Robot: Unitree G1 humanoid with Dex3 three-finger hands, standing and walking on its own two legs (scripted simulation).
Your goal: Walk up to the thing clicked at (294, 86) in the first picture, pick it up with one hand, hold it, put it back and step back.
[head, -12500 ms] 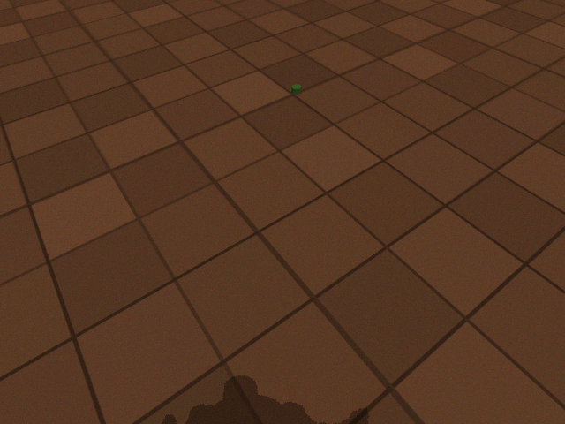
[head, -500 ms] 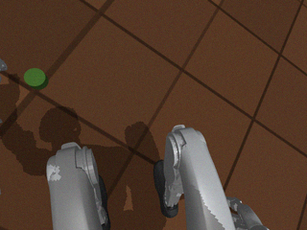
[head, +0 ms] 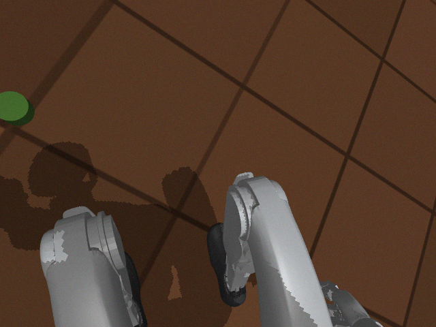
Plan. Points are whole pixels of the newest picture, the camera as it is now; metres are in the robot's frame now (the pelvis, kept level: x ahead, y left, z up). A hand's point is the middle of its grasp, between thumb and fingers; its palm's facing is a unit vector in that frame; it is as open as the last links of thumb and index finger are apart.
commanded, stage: rise first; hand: left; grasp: from above
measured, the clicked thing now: (14, 108) +0.54 +0.33 -0.31
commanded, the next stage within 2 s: approach in 1.62 s
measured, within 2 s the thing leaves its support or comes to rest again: neither
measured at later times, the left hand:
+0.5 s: hand out of the picture +0.47 +0.36 -0.18, palm faces -0.45 -0.09 -0.89, open 13.9 cm
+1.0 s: hand out of the picture +0.48 +0.36 -0.18, palm faces -0.45 -0.08 -0.89, open 13.8 cm
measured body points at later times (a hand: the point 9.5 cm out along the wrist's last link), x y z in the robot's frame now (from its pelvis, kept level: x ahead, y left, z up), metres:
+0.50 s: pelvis +0.00 +0.00 -0.01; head +0.27 +0.10 +0.34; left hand +0.49 +0.36 -0.13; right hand +0.05 -0.27 -0.10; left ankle +0.07 +0.12 -0.30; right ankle +0.10 -0.12 -0.30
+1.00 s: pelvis +0.00 +0.00 -0.01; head +0.27 +0.10 +0.34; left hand +0.50 +0.36 -0.13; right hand +0.04 -0.27 -0.09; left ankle +0.07 +0.12 -0.30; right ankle +0.10 -0.12 -0.30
